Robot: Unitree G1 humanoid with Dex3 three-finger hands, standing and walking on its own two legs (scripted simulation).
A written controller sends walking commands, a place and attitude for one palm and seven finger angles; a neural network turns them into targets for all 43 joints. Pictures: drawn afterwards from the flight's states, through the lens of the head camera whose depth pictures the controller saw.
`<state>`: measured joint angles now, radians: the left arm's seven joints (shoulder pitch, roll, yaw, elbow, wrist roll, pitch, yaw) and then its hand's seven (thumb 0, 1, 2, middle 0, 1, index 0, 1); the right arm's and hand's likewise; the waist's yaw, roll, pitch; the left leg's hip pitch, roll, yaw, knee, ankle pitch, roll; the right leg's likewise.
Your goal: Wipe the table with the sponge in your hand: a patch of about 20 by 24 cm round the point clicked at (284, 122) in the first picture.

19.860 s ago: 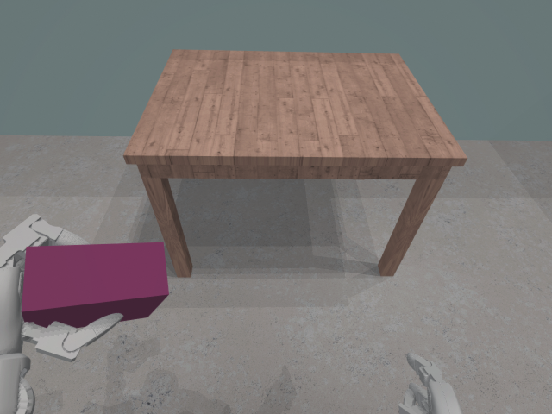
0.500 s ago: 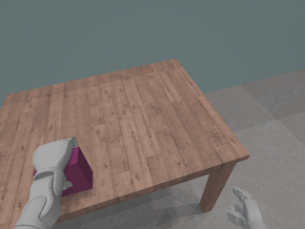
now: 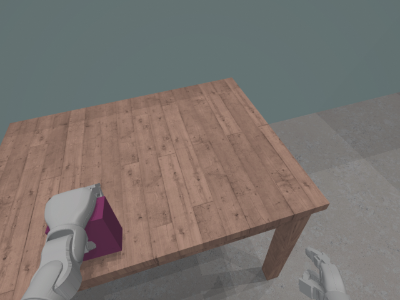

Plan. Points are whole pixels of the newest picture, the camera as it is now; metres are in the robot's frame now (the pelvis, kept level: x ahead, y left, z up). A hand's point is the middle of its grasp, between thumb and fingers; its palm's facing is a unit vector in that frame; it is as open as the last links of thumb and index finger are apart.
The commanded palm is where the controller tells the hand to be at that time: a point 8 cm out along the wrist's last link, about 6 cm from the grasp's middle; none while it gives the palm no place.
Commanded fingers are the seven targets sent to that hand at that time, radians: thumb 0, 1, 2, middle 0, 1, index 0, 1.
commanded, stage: move the sponge above the wiping area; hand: left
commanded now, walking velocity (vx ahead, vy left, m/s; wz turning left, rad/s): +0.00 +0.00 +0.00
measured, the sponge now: (92, 235) +0.23 +0.29 -0.03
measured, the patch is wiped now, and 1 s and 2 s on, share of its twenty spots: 0.00 0.00 0.10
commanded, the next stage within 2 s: lower the sponge onto the table in 0.34 s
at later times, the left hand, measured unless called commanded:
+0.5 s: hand (77, 222) +0.24 +0.31 +0.02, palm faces -0.09 -0.07 -0.99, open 10.2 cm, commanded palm +0.22 +0.30 +0.09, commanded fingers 0.00 0.10 1.30 -1.20 -1.60 -1.20 -1.60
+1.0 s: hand (82, 225) +0.24 +0.30 +0.01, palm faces -0.11 -0.09 -0.99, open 10.2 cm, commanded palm +0.22 +0.29 +0.08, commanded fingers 0.00 0.10 1.30 -1.20 -1.60 -1.20 -1.60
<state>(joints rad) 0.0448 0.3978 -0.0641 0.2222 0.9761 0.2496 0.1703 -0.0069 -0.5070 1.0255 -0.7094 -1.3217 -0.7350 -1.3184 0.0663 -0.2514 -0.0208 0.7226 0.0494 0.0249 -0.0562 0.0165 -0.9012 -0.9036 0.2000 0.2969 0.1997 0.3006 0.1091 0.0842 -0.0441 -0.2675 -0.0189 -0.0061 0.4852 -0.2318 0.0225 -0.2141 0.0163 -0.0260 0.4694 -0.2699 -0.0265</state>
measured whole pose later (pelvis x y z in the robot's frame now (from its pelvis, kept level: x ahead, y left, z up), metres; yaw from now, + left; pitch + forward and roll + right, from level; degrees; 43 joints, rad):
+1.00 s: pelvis +0.00 +0.00 +0.00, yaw +0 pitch +1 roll -1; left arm 0.04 0.40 -0.07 0.27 0.98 0.24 0.16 -0.01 -0.51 1.03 -0.71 -1.32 -0.73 -1.32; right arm 0.07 -0.25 -0.02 0.72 0.05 0.03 -0.06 0.02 -0.90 -0.90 0.20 0.30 0.20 0.30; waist 0.11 0.08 -0.04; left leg -0.28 -0.02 -0.01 0.50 -0.24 0.03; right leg -0.22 0.01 -0.03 0.47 -0.27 -0.02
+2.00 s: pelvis -0.01 +0.00 -0.01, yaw +1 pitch +5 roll -1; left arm -0.11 0.39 -0.06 0.49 1.01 0.22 0.24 0.00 -0.52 1.03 -0.72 -1.31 -0.75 -1.31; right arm 0.11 -0.25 -0.03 0.72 0.07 0.07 -0.06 0.01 -0.90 -0.90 0.20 0.30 0.20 0.30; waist 0.08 0.07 -0.09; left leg -0.42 -0.02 -0.02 0.60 -0.26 0.02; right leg -0.36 0.02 -0.04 0.57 -0.30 -0.03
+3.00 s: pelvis -0.03 +0.01 -0.04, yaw -1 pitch +16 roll -3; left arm -0.61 0.61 0.07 1.07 1.06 0.05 0.28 0.01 -0.57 1.08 -0.75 -1.29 -0.77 -1.29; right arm 0.27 -0.27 -0.03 0.73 0.07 0.06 -0.04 0.01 -0.90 -0.90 0.20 0.30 0.20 0.30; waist -0.02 0.07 -0.15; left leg -0.80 0.01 -0.03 0.83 -0.31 0.03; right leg -0.71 0.05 -0.05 0.76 -0.32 -0.02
